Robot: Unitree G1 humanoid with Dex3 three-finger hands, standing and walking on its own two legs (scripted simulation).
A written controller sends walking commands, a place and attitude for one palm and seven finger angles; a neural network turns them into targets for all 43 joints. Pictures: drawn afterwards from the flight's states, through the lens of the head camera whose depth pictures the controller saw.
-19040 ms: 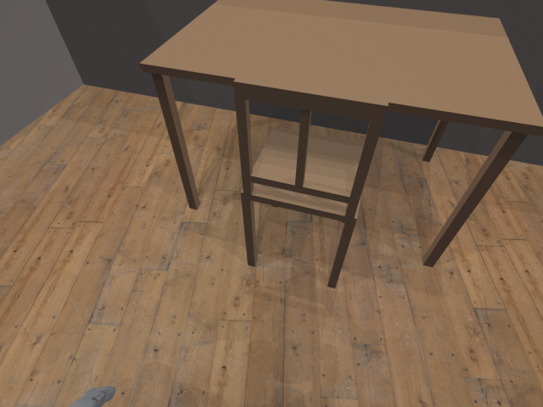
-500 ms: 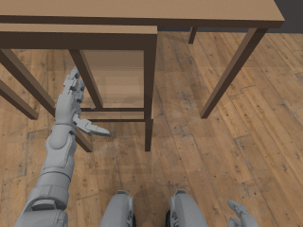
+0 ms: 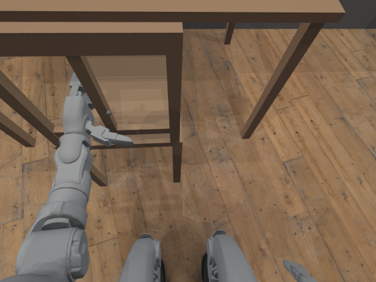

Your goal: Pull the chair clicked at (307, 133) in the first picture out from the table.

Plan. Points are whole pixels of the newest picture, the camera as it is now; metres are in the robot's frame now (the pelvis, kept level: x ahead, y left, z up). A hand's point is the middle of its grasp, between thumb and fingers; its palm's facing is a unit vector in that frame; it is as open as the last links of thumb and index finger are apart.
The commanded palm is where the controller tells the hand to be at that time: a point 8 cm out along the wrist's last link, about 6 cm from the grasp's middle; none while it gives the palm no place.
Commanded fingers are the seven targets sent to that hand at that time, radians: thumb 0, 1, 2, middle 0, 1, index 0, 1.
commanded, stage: push the fingers through the gap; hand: left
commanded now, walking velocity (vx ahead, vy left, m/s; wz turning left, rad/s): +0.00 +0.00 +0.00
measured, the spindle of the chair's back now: (97, 98) +0.50 +0.18 +0.02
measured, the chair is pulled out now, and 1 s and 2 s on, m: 0.00 0.00 0.02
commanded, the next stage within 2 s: hook a spindle and tug to test in 0.44 s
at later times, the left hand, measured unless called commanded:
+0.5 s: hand (109, 108) +0.47 +0.15 +0.03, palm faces +0.02 -1.00 -0.04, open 16.9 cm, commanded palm +0.44 +0.20 +0.03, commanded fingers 0.00 -0.50 0.30 -0.06 -0.08 -0.06 -0.08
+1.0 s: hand (108, 107) +0.47 +0.16 +0.03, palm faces +0.04 -1.00 -0.02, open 14.0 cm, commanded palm +0.44 +0.19 +0.03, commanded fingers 0.00 0.00 0.52 -0.48 -1.40 -0.48 -1.40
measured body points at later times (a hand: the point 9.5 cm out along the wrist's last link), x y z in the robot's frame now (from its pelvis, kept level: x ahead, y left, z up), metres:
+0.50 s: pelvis +0.00 +0.00 +0.00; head +0.14 +0.01 +0.43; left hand +0.46 +0.21 +0.04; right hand +0.07 -0.26 -0.12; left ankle +0.03 +0.10 -0.62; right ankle +0.03 -0.12 -0.62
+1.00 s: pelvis +0.01 +0.00 +0.00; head +0.15 +0.02 +0.43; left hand +0.46 +0.21 +0.03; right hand +0.07 -0.26 -0.12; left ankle +0.03 +0.10 -0.62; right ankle +0.03 -0.12 -0.62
